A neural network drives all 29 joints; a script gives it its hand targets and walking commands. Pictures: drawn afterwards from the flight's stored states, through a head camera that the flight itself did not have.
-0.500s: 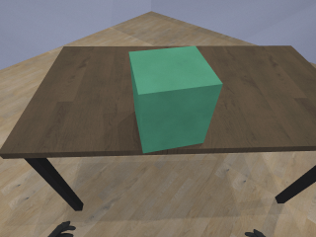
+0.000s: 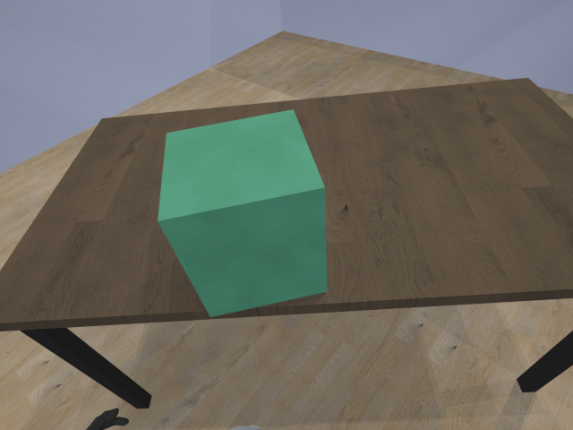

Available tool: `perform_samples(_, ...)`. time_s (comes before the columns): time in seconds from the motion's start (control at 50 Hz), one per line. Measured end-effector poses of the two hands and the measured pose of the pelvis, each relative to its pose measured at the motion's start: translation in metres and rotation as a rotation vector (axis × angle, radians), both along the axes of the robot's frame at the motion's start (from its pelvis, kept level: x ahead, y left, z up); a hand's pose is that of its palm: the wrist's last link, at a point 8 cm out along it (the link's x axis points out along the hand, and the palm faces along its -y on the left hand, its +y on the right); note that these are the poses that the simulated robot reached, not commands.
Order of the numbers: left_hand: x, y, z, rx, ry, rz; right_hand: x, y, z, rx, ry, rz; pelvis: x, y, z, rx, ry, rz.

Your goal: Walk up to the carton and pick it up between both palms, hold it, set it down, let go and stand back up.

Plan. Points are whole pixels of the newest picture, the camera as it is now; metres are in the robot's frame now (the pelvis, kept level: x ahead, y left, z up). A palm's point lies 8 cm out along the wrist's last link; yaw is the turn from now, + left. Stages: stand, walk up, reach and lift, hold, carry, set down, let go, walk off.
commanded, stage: walk up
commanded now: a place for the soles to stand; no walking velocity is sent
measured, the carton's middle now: (250, 216) +0.46 +0.09 +0.05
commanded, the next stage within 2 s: reach and lift in 1.54 s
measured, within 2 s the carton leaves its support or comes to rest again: neither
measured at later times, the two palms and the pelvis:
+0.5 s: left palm out of the picture +0.11 +0.36 -0.11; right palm out of the picture +0.10 -0.22 -0.10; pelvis +0.02 +0.07 -0.01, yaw +2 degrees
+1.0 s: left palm out of the picture +0.09 +0.38 -0.10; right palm out of the picture +0.13 -0.20 -0.10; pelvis +0.01 +0.07 -0.01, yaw +3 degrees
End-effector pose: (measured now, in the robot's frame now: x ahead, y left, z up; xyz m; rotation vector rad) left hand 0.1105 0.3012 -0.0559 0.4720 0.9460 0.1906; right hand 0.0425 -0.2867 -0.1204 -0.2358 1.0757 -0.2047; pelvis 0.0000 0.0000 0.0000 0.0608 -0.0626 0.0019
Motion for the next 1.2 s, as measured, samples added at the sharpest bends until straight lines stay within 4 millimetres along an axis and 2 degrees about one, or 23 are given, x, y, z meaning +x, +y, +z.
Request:
perform_samples(0.1,0.004,0.007,0.003,0.022,0.011,0.023,0.012,0.008,-0.007,0.019,0.025,0.012,0.01,0.003,0.0,-0.011,0.009,0.013)
perform_samples(0.24,0.002,0.025,-0.006,0.014,0.043,0.047,0.034,0.028,-0.007,0.014,0.02,0.037,0.017,0.021,-0.002,-0.038,0.021,0.02)
perform_samples(0.4,0.0,0.054,-0.037,-0.062,0.053,0.051,0.051,0.058,0.007,-0.051,-0.019,0.072,0.017,0.056,-0.01,-0.082,0.03,0.028)
perform_samples(0.52,-0.002,0.063,-0.052,-0.13,0.068,0.068,0.056,0.071,0.027,-0.104,-0.031,0.106,0.018,0.071,-0.006,-0.086,0.029,0.035)
perform_samples(0.64,-0.004,0.065,-0.057,-0.146,0.073,0.071,0.06,0.072,0.033,-0.121,-0.042,0.114,0.017,0.074,-0.006,-0.084,0.029,0.038)
perform_samples(0.74,-0.012,0.063,-0.054,-0.122,0.083,0.083,0.071,0.072,0.025,-0.095,-0.063,0.131,0.016,0.068,-0.008,-0.067,0.028,0.048)
perform_samples(0.84,-0.019,0.072,-0.045,-0.088,0.093,0.089,0.082,0.082,0.018,-0.06,-0.096,0.143,0.012,0.071,-0.008,-0.073,0.025,0.051)
perform_samples(0.92,-0.021,0.077,-0.042,-0.079,0.085,0.089,0.083,0.089,0.017,-0.05,-0.103,0.162,0.011,0.073,-0.008,-0.075,0.019,0.051)
perform_samples(1.2,-0.022,0.072,-0.045,-0.1,0.09,0.085,0.084,0.085,0.018,-0.057,-0.105,0.161,0.01,0.071,-0.008,-0.072,0.013,0.051)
